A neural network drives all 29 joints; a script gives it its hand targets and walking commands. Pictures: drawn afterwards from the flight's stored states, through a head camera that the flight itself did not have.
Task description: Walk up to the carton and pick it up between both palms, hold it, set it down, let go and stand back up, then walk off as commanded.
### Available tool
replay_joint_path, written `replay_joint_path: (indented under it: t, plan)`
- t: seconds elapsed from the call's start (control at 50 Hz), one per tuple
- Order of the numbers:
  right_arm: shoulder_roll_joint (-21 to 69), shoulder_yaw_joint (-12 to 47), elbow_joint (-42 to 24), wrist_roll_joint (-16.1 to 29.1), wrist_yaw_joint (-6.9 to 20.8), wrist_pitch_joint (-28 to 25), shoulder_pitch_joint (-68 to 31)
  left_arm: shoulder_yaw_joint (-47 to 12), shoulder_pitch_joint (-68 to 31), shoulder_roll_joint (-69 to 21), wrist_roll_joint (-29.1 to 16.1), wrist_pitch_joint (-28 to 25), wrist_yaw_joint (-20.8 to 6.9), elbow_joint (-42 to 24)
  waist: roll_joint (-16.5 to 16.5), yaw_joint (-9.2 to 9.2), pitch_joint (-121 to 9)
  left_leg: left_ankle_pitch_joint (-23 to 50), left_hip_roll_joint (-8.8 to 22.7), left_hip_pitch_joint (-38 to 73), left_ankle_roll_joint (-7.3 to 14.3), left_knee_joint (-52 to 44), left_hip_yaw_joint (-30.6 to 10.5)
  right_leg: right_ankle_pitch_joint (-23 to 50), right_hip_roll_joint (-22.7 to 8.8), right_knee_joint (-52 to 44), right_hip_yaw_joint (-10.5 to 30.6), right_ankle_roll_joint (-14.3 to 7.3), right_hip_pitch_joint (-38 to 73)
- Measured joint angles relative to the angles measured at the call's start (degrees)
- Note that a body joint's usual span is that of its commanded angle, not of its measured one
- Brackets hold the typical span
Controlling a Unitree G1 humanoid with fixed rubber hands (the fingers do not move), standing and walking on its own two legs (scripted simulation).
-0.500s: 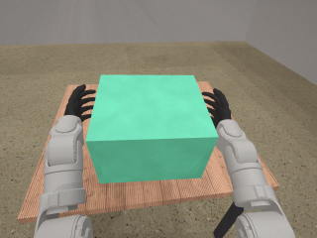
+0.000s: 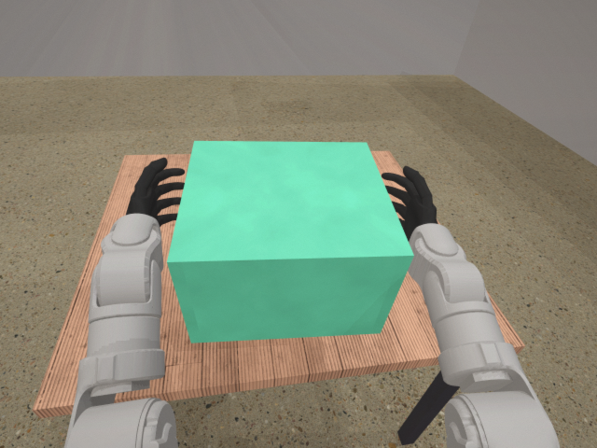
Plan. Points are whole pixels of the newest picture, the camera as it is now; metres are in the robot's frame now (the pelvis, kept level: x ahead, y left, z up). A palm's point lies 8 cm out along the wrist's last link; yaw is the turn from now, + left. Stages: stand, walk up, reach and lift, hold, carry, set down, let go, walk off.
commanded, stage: hold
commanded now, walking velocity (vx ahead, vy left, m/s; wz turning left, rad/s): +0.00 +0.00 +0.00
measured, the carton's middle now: (285, 235) +0.39 +0.00 +0.12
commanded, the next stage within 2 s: none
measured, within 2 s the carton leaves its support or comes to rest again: neither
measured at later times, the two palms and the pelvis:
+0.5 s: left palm (151, 217) +0.36 +0.18 +0.17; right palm (420, 224) +0.36 -0.18 +0.16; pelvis +0.01 +0.00 +0.00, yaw +0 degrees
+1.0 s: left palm (146, 217) +0.35 +0.18 +0.18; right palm (423, 224) +0.35 -0.18 +0.17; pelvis +0.00 -0.01 +0.00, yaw +0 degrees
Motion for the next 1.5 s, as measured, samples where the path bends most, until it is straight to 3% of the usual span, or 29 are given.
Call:
replay_joint_path:
  t: [0.18,0.32,0.78,1.18,1.5]
  plan:
    - [-0.73,0.23,0.80,0.29,0.58,-0.64,-0.05,-1.18,0.43,-0.12,-0.51,0.38,1.47,-0.41,0.32,0.10,-1.00,-0.42,0.10,-1.20,-0.10,0.60,0.15,-0.31,0.08,0.59,0.20,-0.09,-1.31]
    - [-0.55,0.29,1.15,0.01,0.26,-0.21,-0.56,0.02,-0.19,-0.32,-0.16,0.24,0.71,0.45,0.49,-0.05,-0.11,-0.26,0.16,-0.06,-0.23,-0.16,0.06,-0.23,0.18,0.00,0.13,-0.22,-0.27]
    - [-0.08,1.59,-5.14,0.93,-1.38,0.95,2.85,0.00,3.06,-0.61,-0.57,1.02,-0.35,-5.17,0.64,-0.28,0.20,-0.81,0.42,1.09,-0.62,0.16,-0.42,-0.51,0.51,-0.26,-0.20,-0.52,1.18]
    - [0.87,-1.05,0.71,-1.55,0.13,-0.17,-0.47,0.84,-1.34,0.07,0.77,0.25,-0.73,1.31,0.48,0.01,0.40,0.25,0.18,0.55,-0.40,-0.16,-0.70,0.04,0.31,0.28,-0.50,-0.46,0.30]
    - [0.23,-0.18,1.31,-0.74,0.11,-0.75,-0.80,0.53,-0.44,-0.05,0.17,0.01,0.09,0.59,0.11,0.13,-0.10,-0.26,-0.05,0.13,-0.10,-0.07,-0.26,-0.01,0.04,-0.14,-0.12,-0.11,-0.06]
